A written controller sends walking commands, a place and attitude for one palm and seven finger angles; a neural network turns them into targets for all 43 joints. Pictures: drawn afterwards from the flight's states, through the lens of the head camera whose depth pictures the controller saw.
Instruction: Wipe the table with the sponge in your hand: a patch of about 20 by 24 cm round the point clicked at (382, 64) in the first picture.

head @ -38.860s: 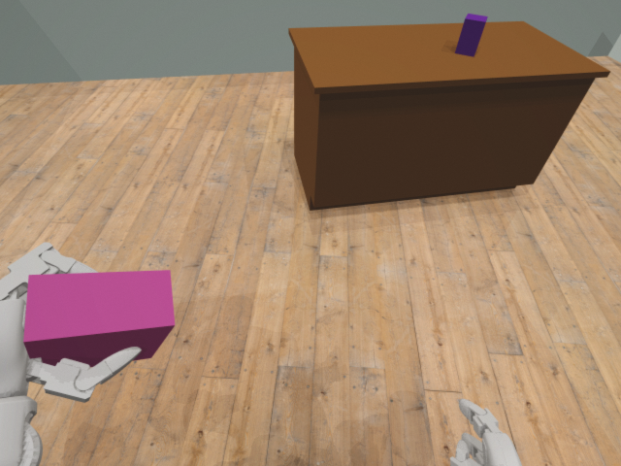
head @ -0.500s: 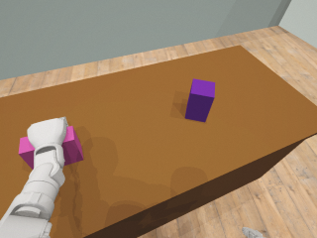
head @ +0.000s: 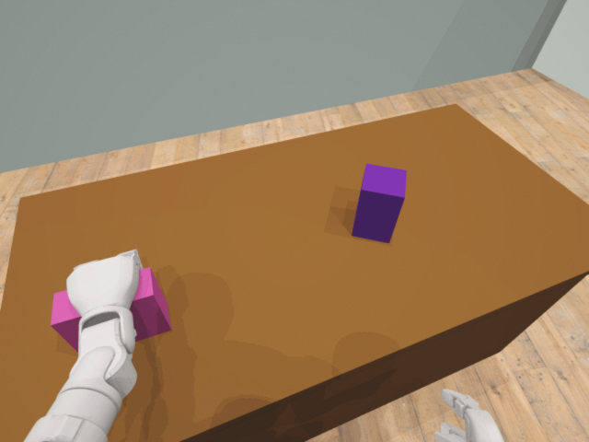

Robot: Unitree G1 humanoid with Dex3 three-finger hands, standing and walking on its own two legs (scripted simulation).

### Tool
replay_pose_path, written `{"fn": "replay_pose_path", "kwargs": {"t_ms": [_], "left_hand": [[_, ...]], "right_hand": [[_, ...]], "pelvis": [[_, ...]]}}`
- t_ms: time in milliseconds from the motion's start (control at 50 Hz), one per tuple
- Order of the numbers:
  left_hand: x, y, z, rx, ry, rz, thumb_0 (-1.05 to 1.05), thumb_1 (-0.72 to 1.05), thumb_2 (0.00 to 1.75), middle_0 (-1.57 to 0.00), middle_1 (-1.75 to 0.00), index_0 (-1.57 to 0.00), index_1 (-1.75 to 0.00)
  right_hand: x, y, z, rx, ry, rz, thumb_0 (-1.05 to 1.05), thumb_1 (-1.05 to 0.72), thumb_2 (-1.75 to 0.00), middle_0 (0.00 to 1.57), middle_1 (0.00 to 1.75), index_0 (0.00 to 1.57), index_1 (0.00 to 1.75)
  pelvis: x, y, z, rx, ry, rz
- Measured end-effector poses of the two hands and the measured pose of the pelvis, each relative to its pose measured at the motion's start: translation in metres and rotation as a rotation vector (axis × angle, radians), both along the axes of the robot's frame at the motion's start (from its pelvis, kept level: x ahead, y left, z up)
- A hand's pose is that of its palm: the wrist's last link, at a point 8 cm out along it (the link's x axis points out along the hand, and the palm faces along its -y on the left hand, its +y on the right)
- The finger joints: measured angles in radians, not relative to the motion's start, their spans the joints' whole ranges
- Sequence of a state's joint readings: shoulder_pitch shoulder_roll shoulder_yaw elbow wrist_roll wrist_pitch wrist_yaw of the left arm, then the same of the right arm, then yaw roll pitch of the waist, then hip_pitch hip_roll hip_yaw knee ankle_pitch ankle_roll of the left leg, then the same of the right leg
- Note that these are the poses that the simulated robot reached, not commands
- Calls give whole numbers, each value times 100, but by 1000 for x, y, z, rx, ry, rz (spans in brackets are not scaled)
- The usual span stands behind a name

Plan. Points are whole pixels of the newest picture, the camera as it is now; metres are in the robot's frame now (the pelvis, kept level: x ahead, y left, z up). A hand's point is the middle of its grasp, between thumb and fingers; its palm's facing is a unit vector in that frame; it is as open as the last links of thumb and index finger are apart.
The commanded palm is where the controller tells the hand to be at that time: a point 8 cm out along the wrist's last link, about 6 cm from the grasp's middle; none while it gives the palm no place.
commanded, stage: wipe back along the first lane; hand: left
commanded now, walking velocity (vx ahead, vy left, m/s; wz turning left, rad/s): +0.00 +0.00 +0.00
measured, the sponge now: (120, 318) +0.29 +0.31 -0.05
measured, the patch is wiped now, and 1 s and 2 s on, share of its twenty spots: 1.00 1.00 1.00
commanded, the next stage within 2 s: lift the sponge slowly off the table in 0.80 s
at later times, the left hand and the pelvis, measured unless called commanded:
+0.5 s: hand (120, 340) +0.25 +0.27 -0.01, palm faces -0.04 -0.05 -1.00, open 9.7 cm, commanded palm +0.20 +0.25 +0.02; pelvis +0.00 -0.01 +0.00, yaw -1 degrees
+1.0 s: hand (122, 368) +0.21 +0.26 -0.01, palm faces -0.04 -0.06 -1.00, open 9.7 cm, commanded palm +0.17 +0.24 +0.02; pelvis -0.01 -0.02 +0.00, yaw +0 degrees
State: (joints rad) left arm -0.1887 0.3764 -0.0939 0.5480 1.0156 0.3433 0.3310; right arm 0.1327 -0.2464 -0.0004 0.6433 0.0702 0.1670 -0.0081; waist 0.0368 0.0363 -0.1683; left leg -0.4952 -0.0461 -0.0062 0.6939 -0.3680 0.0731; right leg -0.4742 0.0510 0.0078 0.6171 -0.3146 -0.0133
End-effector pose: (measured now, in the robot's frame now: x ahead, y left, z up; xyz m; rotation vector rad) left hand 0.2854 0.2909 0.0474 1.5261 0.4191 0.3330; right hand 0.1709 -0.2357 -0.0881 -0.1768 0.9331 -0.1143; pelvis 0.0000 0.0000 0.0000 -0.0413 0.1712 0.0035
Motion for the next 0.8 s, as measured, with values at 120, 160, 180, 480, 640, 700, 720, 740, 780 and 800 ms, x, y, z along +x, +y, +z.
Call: {"fn": "replay_pose_path", "kwargs": {"t_ms": [120, 160, 180, 480, 640, 700, 720, 740, 780, 800], "left_hand": [[-13, -6, 0, -3, -2, -2, 0, -47, 111, -71, -147, -72, -150], [-16, -8, 0, -4, -1, 3, 0, -47, 111, -71, -147, -72, -150], [-18, -9, 0, -6, -1, 6, 0, -47, 111, -71, -147, -72, -150], [-54, -25, 1, -25, -14, -4, 1, -46, 111, -70, -147, -72, -149], [-72, -31, 1, -32, -13, 5, 2, -46, 110, -70, -147, -72, -149], [-78, -33, 0, -33, -12, 3, 2, -46, 110, -70, -147, -72, -148], [-79, -34, 0, -32, -11, 1, 2, -46, 110, -70, -147, -72, -148], [-81, -35, 0, -30, -10, -1, 2, -46, 110, -70, -147, -72, -148], [-84, -38, 0, -29, -10, -5, 2, -46, 110, -70, -147, -72, -148], [-86, -39, 0, -29, -11, -6, 2, -46, 110, -70, -147, -72, -148]], "right_hand": [[15, 0, 6, 6, -44, 18, 1, -90, -90, 20, 30, 20, 30], [19, 0, 7, 7, -52, 25, 1, -90, -90, 20, 30, 20, 30], [20, 0, 7, 8, -55, 27, 1, -90, -90, 20, 30, 20, 30], [27, -3, 14, 26, -108, 39, 1, -90, -90, 20, 30, 20, 30], [25, -6, 18, 16, -124, 44, 1, -90, -90, 20, 30, 20, 30], [24, -6, 19, 19, -131, 46, 1, -90, -90, 20, 30, 20, 30], [24, -6, 19, 21, -134, 47, 1, -90, -90, 20, 30, 20, 30], [24, -6, 19, 22, -137, 49, 1, -90, -90, 20, 30, 20, 30], [24, -5, 18, 28, -142, 51, 1, -90, -90, 20, 30, 20, 30], [24, -4, 18, 31, -145, 51, 1, -90, -90, 20, 30, 20, 30]], "pelvis": [[3, -3, 1, 3, -13, 0], [4, -4, 1, 5, -17, 1], [4, -4, 2, 5, -19, 1], [4, -12, 4, 15, -48, -12], [-4, -15, 5, 18, -69, -10], [-7, -16, 5, 20, -73, -12], [-7, -16, 5, 20, -74, -12], [-8, -16, 5, 20, -75, -12], [-9, -16, 4, 21, -76, -13], [-10, -17, 4, 22, -76, -13]]}}
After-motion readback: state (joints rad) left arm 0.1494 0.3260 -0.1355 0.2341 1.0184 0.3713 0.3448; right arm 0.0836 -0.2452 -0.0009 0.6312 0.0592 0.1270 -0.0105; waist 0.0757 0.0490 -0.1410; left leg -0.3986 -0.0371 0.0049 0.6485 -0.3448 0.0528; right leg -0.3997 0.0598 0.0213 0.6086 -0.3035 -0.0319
